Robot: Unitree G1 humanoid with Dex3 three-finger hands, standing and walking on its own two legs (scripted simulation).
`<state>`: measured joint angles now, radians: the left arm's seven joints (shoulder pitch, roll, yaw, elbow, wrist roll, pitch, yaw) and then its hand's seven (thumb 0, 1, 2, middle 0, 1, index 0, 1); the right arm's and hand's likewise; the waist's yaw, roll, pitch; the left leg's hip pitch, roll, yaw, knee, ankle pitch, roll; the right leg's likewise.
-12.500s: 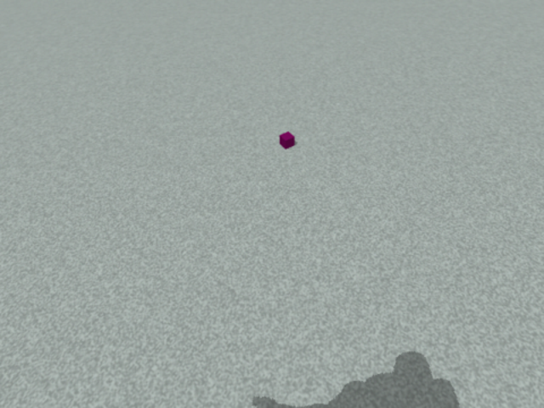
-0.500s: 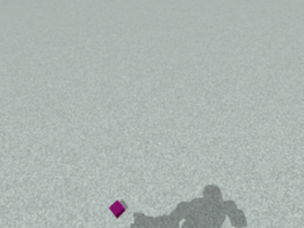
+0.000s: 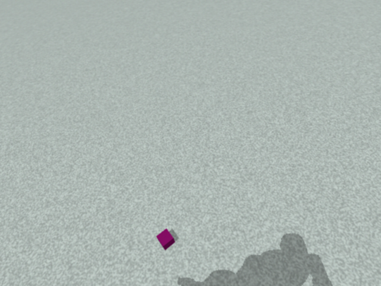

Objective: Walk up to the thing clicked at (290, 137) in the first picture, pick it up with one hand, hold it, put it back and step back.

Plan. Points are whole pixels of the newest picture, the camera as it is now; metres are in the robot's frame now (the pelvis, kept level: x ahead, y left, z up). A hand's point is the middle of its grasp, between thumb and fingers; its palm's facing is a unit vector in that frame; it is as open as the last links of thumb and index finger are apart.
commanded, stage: walk up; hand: left
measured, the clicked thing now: (165, 239) +0.45 +0.23 -0.74
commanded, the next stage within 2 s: stand in 1.84 s
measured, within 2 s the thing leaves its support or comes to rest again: neither
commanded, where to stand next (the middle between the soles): +0.07 +0.01 m, yaw -4 degrees
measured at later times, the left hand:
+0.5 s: hand (104, 274) +0.18 +0.27 -0.17, palm faces -0.05 -0.92 -0.39, open 7.4 cm
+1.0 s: hand out of the picture +0.11 +0.32 -0.18, palm faces +0.00 -0.94 -0.34, open 7.4 cm
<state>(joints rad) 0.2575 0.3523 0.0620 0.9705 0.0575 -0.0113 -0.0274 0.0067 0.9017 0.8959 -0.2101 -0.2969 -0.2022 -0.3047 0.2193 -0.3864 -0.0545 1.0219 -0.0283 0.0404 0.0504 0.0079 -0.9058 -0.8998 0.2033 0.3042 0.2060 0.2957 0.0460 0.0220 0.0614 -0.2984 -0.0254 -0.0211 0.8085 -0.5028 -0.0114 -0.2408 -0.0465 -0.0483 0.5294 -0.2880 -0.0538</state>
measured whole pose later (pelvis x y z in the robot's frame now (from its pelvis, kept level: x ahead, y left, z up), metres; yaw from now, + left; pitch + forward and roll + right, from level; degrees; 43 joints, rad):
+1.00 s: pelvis -0.01 +0.04 -0.02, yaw +1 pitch -1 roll -2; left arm 0.09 0.43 0.07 0.89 0.01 0.08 0.01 0.00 0.91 0.90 -0.21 -0.30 -0.20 -0.30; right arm 0.25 -0.36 -0.04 0.93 -0.05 0.02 -0.01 0.01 -0.90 -0.90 0.21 0.30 0.21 0.30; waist -0.02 -0.08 0.14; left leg -0.33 0.00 -0.02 0.70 -0.35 0.02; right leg -0.60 0.11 0.19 1.23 -0.36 -0.03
